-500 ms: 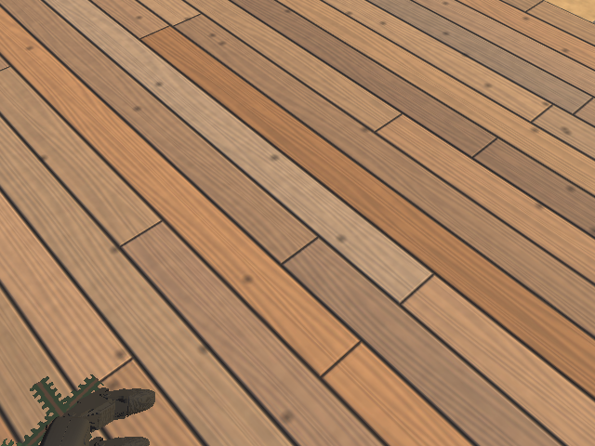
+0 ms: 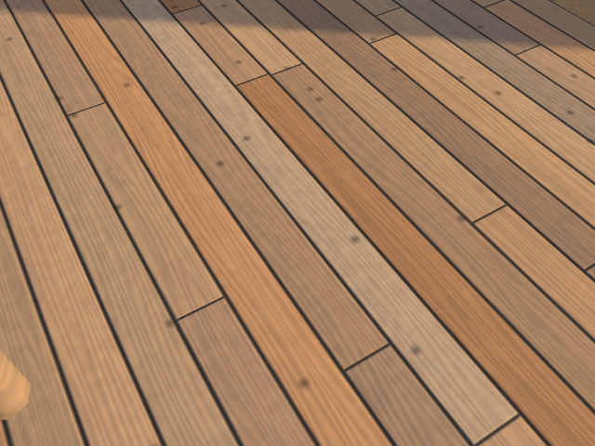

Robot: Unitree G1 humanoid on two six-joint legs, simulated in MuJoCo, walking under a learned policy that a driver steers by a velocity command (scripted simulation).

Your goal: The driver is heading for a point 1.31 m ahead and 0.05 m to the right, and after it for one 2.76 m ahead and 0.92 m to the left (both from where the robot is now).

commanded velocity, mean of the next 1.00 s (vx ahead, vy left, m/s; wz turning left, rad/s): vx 0.50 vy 0.00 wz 0.00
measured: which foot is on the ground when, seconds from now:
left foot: up 0.00-0.10, down 0.12-0.68, up 0.70-1.00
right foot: down 0.00-0.12, up 0.14-0.64, down 0.66-1.00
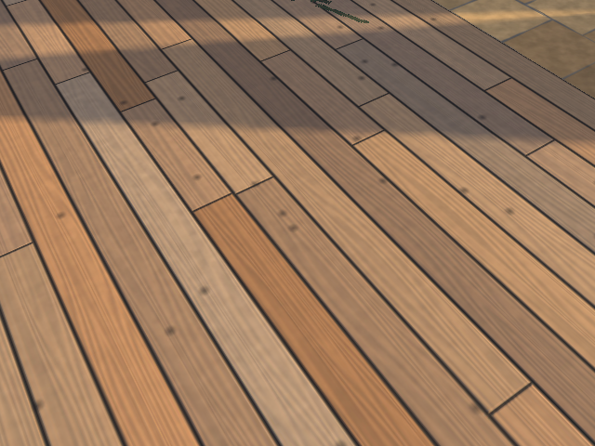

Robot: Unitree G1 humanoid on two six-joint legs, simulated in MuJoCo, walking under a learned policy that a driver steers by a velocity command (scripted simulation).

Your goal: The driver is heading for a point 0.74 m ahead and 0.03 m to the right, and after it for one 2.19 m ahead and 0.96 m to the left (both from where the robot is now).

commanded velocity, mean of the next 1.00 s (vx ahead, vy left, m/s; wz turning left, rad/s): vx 0.49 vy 0.00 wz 0.02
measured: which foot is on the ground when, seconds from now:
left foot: up 0.00-0.18, down 0.20-0.74, up 0.76-1.00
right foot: down 0.00-0.22, up 0.24-0.72, down 0.74-1.00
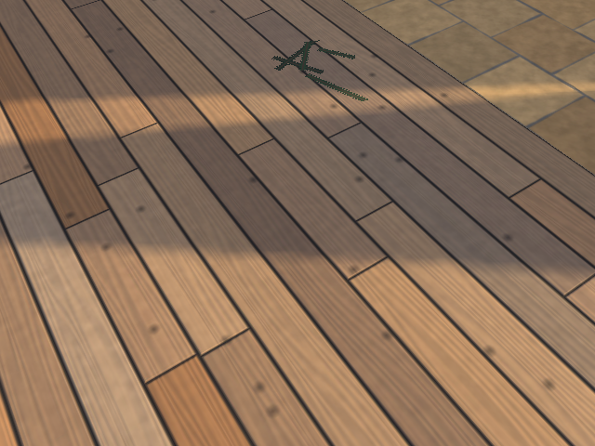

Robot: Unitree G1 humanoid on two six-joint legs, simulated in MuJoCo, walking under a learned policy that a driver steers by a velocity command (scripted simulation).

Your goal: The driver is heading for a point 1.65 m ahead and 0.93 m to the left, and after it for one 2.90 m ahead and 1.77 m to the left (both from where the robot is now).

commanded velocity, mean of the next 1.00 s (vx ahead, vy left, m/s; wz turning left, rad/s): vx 0.07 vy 0.00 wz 0.51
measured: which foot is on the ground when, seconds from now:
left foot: up 0.00-0.20, down 0.22-0.66, up 0.68-1.00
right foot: down 0.00-0.24, up 0.26-0.64, down 0.66-1.00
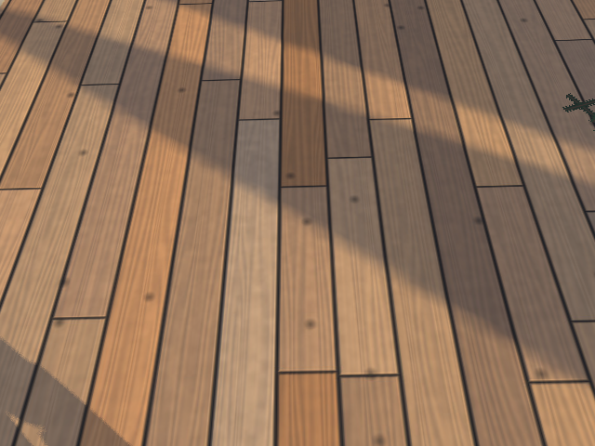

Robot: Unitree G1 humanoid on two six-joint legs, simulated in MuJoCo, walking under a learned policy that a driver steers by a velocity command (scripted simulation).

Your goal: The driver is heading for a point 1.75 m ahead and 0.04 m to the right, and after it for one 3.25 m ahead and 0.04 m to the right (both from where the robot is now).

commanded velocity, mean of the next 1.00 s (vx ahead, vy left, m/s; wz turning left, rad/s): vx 0.02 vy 0.00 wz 0.07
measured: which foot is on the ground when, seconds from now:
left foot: up 0.00-0.08, down 0.10-1.00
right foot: down 0.00-0.10, up 0.12-0.50, down 0.52-0.80, up 0.82-1.00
